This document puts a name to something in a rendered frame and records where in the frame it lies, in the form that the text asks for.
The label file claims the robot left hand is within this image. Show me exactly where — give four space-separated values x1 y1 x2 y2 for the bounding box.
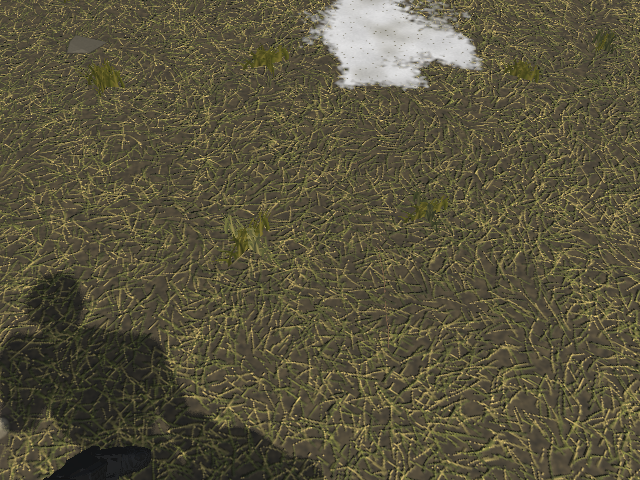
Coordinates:
43 446 151 480

